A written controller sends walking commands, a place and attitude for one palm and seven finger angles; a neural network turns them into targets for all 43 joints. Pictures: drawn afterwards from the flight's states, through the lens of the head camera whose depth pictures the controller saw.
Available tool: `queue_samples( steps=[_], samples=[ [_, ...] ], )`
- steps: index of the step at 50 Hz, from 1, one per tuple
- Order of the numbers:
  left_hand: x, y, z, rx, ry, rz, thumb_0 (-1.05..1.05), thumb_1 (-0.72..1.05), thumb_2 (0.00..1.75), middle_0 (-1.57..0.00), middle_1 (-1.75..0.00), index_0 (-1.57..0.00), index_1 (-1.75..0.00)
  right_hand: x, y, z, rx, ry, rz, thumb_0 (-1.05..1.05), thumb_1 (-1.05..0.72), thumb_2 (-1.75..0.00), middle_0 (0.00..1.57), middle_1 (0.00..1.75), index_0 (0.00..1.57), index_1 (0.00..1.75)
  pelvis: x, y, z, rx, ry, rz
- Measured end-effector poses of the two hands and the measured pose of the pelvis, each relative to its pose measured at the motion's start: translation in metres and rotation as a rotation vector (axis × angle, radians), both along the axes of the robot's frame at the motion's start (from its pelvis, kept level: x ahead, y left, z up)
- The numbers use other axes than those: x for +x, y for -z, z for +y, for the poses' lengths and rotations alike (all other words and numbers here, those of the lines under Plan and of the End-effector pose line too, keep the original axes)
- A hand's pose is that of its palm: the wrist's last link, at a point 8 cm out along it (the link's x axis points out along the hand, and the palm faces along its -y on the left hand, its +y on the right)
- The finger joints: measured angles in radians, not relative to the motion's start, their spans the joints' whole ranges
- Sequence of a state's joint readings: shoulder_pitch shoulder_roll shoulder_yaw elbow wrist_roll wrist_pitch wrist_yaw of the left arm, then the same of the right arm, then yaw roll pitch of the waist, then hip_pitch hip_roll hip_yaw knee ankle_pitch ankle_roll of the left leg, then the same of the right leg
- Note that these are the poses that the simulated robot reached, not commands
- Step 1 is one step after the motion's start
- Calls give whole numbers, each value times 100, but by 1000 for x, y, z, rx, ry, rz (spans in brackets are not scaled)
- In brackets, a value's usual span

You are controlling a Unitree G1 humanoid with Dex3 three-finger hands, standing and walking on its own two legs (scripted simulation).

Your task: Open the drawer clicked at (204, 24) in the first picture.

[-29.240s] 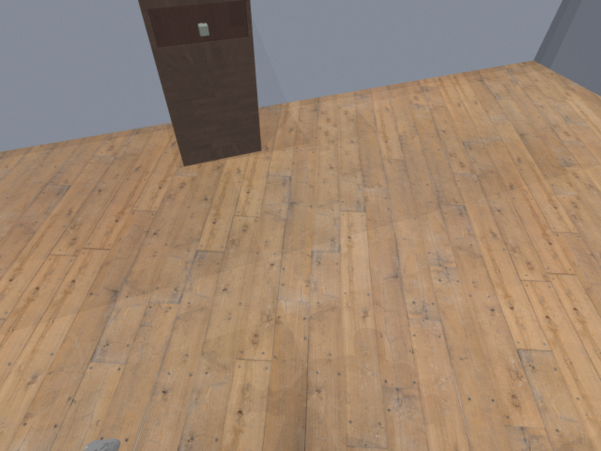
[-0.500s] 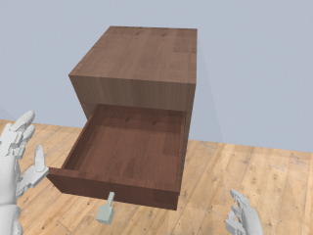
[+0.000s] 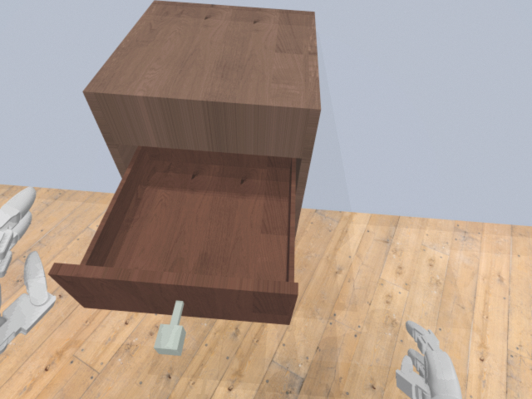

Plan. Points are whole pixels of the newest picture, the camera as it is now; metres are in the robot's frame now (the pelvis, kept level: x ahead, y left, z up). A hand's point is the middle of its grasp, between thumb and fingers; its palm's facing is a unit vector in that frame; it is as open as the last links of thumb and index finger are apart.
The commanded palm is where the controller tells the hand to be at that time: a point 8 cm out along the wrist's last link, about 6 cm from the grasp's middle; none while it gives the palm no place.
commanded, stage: step back with the hand held close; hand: left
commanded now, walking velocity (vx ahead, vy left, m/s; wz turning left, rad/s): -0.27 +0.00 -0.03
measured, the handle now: (173, 327) +0.24 +0.16 -0.07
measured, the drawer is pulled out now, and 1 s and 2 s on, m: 0.30 0.30 0.30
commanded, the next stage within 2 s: stop stepping back and stand still in 0.86 s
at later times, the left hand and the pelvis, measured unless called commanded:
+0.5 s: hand (11, 373) +0.13 +0.23 +0.17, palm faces +0.40 -0.79 -0.47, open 7.4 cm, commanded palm +0.06 +0.27 +0.18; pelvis -0.07 -0.02 -0.01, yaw +0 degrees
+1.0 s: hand out of the picture +0.04 +0.18 +0.18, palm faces +0.32 -0.84 -0.43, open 7.4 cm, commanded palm -0.03 +0.23 +0.18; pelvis -0.18 -0.04 -0.01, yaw -3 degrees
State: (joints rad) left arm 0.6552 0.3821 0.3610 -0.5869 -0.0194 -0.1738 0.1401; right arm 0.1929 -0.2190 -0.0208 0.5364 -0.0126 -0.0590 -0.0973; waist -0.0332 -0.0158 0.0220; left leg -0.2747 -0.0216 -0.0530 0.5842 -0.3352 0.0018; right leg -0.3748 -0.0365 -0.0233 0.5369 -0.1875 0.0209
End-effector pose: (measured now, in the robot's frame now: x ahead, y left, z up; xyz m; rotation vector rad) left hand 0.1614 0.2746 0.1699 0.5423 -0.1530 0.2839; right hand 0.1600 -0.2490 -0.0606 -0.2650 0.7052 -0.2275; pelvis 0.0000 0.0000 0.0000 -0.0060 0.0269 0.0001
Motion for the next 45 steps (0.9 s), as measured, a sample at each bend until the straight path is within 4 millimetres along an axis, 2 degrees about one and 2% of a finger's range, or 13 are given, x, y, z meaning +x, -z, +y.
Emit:
queue_samples(
  steps=[5,13,18,23,27,30,34,39,42,45],
  samples=[
    [-22,-8,3,12,-16,-92,2,89,90,-21,-30,-22,-31,-17,-2,8,2,-29,-31,2,-90,-90,20,30,20,30,-14,4,-5,12,7,-17],
    [-44,-16,-15,-34,-27,-231,2,89,90,-21,-30,-21,-31,-39,9,10,58,-85,-60,2,-90,-90,20,30,21,30,-37,10,-16,6,13,-28],
    [-53,-13,-16,-45,0,-207,1,89,90,-21,-30,-21,-31,-63,9,2,31,-61,-16,2,-90,-89,20,30,21,30,-54,8,-12,9,13,-25],
    [-67,-15,-11,19,-15,-153,1,89,90,-21,-30,-22,-31,-86,7,-5,9,-19,-23,2,-90,-90,20,30,21,30,-66,6,-12,-17,1,-19],
    [-81,-13,-14,47,-43,-142,1,89,90,-21,-30,-22,-31,-97,19,-10,18,-24,-8,2,-90,-90,20,30,20,30,-73,12,-19,-13,-2,4],
    [-88,-12,-16,5,-46,-137,2,89,90,-21,-30,-22,-31,-107,25,-12,29,-26,49,2,-90,-90,20,30,20,30,-82,8,-17,-7,-14,4],
    [-100,-13,-12,-19,-33,-133,1,89,90,-21,-30,-22,-31,-114,17,-6,23,-33,74,2,-90,-90,20,30,20,30,-92,1,-13,18,-26,0],
    [-118,-11,-3,9,-12,-129,1,89,90,-21,-30,-22,-31,-113,9,6,29,-57,-1,2,-90,-90,20,30,20,30,-113,4,-11,17,-17,-4],
    [-130,-14,-8,-16,-14,-129,2,89,90,-21,-30,-22,-31,-116,2,14,59,-81,-51,2,-90,-90,20,30,20,30,-127,0,-16,-1,8,-8],
    [-142,-19,-23,-39,8,-147,2,89,90,-21,-30,-21,-31,-123,-2,17,92,-109,-85,2,-90,-90,20,30,20,30,-142,-1,-24,-14,37,-11]
  ],
)
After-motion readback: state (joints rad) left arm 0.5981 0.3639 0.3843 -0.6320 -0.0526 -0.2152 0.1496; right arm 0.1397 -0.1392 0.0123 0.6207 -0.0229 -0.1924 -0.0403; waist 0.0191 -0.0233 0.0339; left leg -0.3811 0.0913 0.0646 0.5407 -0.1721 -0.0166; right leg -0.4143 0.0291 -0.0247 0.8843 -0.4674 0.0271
